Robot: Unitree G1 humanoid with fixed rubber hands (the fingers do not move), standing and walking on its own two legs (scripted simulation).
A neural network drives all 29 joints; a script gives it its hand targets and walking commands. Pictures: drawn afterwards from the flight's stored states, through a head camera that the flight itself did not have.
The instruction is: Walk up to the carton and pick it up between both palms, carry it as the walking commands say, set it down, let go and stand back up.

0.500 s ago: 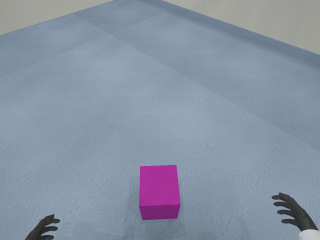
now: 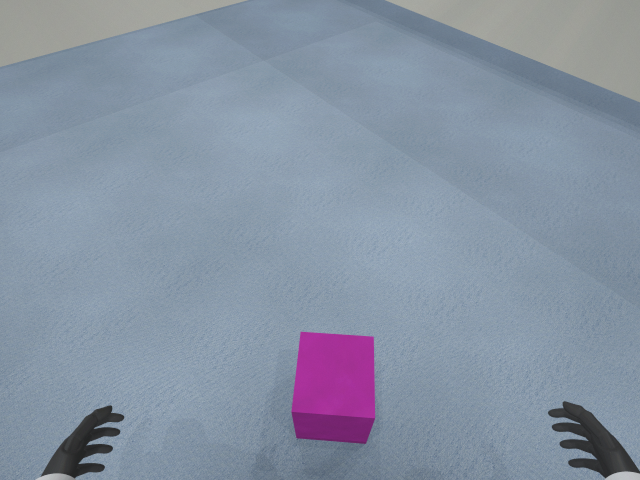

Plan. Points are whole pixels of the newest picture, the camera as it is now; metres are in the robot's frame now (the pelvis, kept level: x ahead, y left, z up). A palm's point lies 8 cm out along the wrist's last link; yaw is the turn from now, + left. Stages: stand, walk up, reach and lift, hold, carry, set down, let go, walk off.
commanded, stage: walk up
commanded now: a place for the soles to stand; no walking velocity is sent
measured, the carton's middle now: (333, 388) +0.45 +0.00 -0.63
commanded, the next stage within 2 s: reach and lift in 1.30 s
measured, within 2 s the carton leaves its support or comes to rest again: neither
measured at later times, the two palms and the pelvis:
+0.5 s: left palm out of the picture +0.11 +0.33 -0.05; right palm (587, 434) +0.20 -0.29 -0.03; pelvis +0.00 +0.00 +0.01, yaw +4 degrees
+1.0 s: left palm out of the picture +0.11 +0.34 -0.06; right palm (588, 439) +0.19 -0.29 -0.04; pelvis +0.01 +0.01 +0.01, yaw +4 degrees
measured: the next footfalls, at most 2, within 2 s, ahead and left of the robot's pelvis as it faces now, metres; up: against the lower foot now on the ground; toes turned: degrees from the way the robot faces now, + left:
none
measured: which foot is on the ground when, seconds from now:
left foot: down 0.00-1.00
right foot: down 0.00-1.00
